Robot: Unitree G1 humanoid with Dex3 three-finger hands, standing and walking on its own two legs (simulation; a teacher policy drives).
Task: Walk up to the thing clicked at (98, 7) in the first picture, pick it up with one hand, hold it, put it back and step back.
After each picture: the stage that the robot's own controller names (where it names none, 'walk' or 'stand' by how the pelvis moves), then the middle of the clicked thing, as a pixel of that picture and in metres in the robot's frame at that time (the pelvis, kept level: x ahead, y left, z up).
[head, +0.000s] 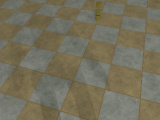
stand; (98, 11) +1.90 -0.17 -0.65
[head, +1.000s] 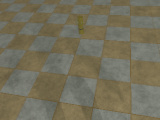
walk; (80, 25) +1.77 +0.16 -0.63
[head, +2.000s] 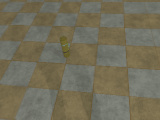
walk; (65, 47) +1.19 +0.31 -0.65
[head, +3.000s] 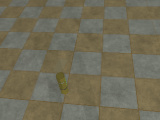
walk; (62, 84) +0.76 +0.26 -0.65
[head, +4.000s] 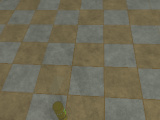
stand; (60, 112) +0.46 +0.23 -0.64
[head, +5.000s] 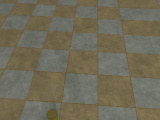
stand; out of the picture +0.44 +0.22 -0.65
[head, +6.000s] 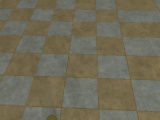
walk; out of the picture +0.42 +0.23 -0.65
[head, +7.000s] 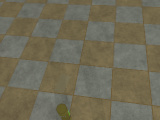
stand; (64, 114) +0.41 +0.21 -0.63
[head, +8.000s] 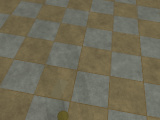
walk; out of the picture +0.38 +0.12 -0.64
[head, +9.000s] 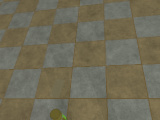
walk; (60, 119) +0.38 +0.30 -0.62
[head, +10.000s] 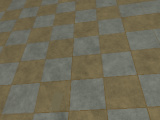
walk; out of the picture +0.39 +0.27 -0.63
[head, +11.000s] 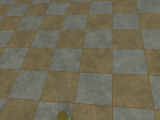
walk; out of the picture +0.40 +0.24 -0.62
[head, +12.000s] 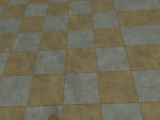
stand; out of the picture +0.38 +0.23 -0.65
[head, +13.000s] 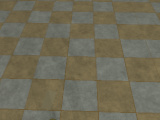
stand; out of the picture +0.40 +0.22 -0.65
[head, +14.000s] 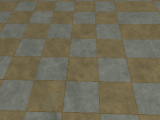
stand; out of the picture +0.38 +0.22 -0.65
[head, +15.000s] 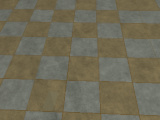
go down; out of the picture +0.37 +0.22 -0.66
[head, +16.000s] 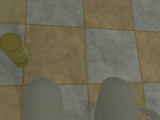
go down; (17, 53) +0.44 +0.25 -0.26
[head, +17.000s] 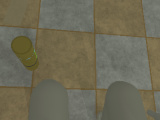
approach; (27, 56) +0.44 +0.24 -0.24
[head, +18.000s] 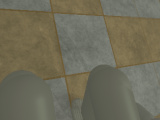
close in; out of the picture +0.42 +0.28 -0.15
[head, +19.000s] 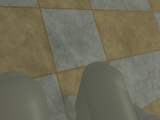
close; out of the picture +0.42 +0.29 -0.16
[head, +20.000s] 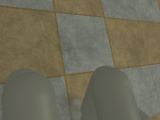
lift; out of the picture +0.36 +0.27 -0.15
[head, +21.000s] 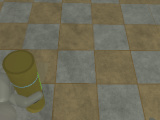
lift; (28, 86) +0.32 +0.18 +0.03
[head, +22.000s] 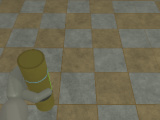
hold; (39, 84) +0.33 +0.16 +0.04
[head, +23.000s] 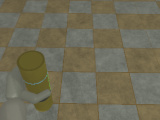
hold; (38, 85) +0.32 +0.16 +0.04
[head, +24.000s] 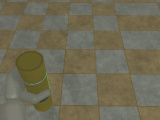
crouch; (37, 86) +0.32 +0.17 +0.04
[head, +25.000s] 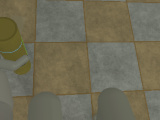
crouch; (14, 51) +0.43 +0.21 -0.05
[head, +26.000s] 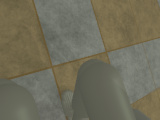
lower; out of the picture +0.44 +0.29 -0.17
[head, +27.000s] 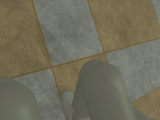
lower; out of the picture +0.44 +0.30 -0.16
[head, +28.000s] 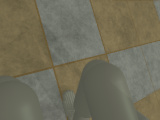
lower; out of the picture +0.43 +0.29 -0.16
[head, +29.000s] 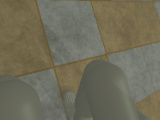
lower; out of the picture +0.42 +0.29 -0.16
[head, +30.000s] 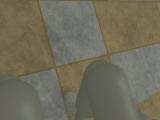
loosen; out of the picture +0.41 +0.29 -0.16
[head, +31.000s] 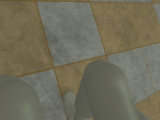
withdraw; out of the picture +0.42 +0.30 -0.16
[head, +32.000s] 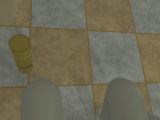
walk; (23, 57) +0.44 +0.25 -0.23
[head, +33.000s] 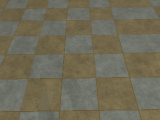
stand; out of the picture +0.36 +0.21 -0.58
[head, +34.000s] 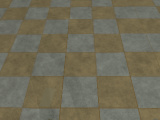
stand; out of the picture +0.38 +0.22 -0.60
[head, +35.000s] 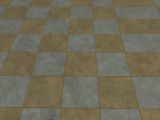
stand; out of the picture +0.37 +0.21 -0.60
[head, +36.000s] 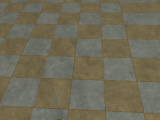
stand; out of the picture +0.40 +0.20 -0.65
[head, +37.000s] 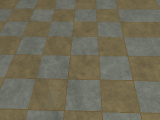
stand; out of the picture +0.36 +0.21 -0.66
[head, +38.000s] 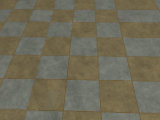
walk; out of the picture +0.36 +0.22 -0.66
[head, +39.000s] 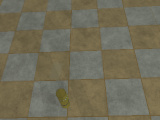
walk; (63, 99) +0.49 +0.21 -0.64
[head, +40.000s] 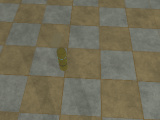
walk; (62, 60) +0.80 +0.19 -0.62
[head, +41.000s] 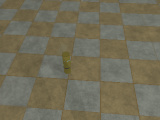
stand; (66, 63) +1.01 +0.21 -0.64
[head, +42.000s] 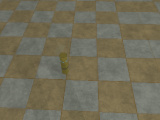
stand; (64, 63) +1.01 +0.21 -0.66
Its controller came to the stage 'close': yes
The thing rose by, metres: 0.67
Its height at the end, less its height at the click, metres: +0.00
